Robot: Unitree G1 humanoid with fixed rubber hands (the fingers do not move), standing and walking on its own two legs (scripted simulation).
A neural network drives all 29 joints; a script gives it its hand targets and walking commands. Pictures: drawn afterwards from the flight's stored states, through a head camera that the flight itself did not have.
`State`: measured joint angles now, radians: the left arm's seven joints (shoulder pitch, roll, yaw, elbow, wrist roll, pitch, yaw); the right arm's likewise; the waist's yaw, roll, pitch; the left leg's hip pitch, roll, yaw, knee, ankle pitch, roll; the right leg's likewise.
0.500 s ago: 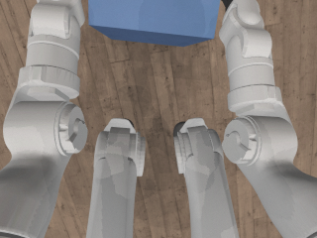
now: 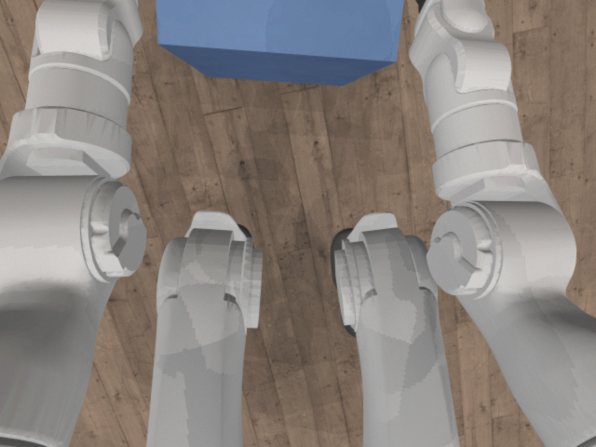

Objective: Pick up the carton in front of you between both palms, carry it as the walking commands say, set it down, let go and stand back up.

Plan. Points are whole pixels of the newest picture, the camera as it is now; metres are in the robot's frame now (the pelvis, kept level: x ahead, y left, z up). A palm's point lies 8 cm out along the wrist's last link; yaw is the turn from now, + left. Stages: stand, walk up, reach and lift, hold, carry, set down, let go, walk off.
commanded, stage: set down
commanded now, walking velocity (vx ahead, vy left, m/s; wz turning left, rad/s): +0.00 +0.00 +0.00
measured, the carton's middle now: out of the picture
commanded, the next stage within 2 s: let go in 1.98 s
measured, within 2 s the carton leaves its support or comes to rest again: neither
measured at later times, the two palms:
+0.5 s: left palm out of the picture +0.56 +0.19 -0.17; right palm out of the picture +0.55 -0.12 -0.17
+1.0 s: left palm out of the picture +0.57 +0.23 -0.18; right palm out of the picture +0.56 -0.17 -0.18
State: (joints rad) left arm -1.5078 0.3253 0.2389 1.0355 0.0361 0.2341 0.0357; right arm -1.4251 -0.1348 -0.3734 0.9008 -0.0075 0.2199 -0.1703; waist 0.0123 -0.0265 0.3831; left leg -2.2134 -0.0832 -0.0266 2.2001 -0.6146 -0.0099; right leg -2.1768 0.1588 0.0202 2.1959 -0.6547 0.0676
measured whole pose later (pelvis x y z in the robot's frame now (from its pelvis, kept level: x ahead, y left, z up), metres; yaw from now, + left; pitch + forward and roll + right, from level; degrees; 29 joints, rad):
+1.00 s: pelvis +0.00 +0.00 -0.02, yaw -1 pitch +32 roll -2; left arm -1.60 0.53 0.06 1.18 -0.22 0.09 0.04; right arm -1.52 -0.34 -0.14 1.05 0.22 0.11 -0.14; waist -0.01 -0.03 0.50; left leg -2.21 -0.03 0.00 2.28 -0.62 0.03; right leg -2.18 0.08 -0.02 2.27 -0.65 0.03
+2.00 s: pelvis +0.02 +0.01 +0.24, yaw +0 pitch +47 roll -2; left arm -1.32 0.40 0.29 0.99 0.02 0.20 -0.05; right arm -1.22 -0.21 -0.34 0.83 0.01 0.21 -0.09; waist -0.02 0.00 0.00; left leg -1.70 -0.05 -0.04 1.24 -0.36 0.01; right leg -1.67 0.06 0.03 1.23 -0.38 0.02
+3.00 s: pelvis +0.12 +0.00 +0.40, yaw +2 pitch +1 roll +0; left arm 0.22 0.21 0.05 0.45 0.00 0.05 -0.06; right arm 0.23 -0.21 -0.04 0.44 0.01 0.05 0.07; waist 0.00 -0.01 0.04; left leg -0.21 -0.04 -0.05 0.43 -0.25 0.01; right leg -0.20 0.04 0.05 0.44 -0.26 -0.02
